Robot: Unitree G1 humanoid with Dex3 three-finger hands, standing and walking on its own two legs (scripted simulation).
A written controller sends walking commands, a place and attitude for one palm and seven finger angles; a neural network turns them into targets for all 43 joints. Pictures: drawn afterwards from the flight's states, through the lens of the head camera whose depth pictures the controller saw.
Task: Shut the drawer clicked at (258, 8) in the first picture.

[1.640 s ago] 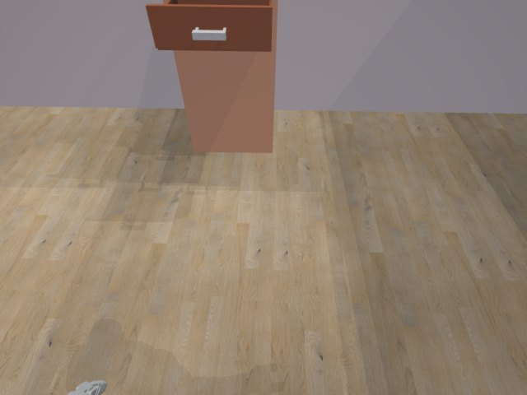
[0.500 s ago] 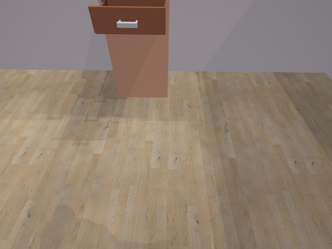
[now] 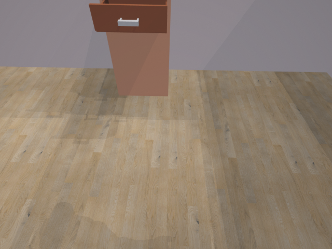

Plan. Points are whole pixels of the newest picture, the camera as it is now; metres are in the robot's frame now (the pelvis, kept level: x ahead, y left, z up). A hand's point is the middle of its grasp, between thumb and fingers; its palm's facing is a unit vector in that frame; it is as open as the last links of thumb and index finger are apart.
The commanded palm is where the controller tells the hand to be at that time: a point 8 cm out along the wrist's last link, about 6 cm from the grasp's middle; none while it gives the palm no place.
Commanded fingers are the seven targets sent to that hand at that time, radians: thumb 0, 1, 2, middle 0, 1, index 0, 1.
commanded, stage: walk to a spot facing it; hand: left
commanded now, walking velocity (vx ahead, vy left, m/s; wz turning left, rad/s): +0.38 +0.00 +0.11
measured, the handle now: (128, 21) +1.21 +0.28 +0.03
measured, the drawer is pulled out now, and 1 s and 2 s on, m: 0.29 0.29 0.29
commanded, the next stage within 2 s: take the last steps up to it in 1.34 s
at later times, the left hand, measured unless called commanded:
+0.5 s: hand out of the picture +0.11 +0.20 -0.19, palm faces +0.01 -0.99 -0.13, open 7.4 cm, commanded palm none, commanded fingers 0.00 0.90 0.90 -0.20 -0.30 -0.20 -0.30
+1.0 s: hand (120, 185) +0.35 +0.18 -0.18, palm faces +0.12 -0.98 -0.18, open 7.2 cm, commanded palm none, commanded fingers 0.00 0.90 0.90 -0.20 -0.30 -0.20 -0.30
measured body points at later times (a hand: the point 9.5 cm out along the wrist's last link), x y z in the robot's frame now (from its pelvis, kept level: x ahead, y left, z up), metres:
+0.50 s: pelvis +0.12 +0.03 -0.01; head +0.14 +0.05 +0.44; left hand +0.11 +0.25 -0.18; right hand +0.01 -0.17 -0.15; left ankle +0.01 +0.12 -0.75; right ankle +0.12 -0.10 -0.67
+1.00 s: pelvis +0.34 -0.01 -0.01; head +0.33 +0.01 +0.44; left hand +0.34 +0.23 -0.17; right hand +0.42 -0.24 -0.15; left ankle +0.41 +0.13 -0.70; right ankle +0.33 -0.10 -0.75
